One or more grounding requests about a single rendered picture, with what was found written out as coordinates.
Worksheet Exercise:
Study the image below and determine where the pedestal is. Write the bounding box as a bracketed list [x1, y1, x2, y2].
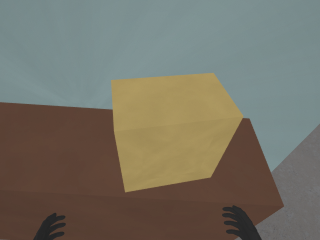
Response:
[0, 102, 284, 240]

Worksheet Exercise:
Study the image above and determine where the robot left hand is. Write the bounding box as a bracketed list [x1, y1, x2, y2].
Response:
[33, 213, 66, 240]

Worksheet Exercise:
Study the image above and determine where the carton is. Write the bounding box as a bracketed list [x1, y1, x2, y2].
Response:
[111, 73, 244, 193]

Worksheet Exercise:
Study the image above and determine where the robot right hand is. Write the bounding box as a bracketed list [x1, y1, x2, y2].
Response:
[222, 205, 262, 240]

